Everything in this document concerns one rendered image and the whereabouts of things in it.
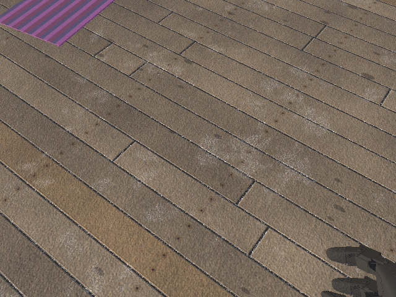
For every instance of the right robot hand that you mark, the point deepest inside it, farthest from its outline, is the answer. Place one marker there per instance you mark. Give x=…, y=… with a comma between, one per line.
x=370, y=261

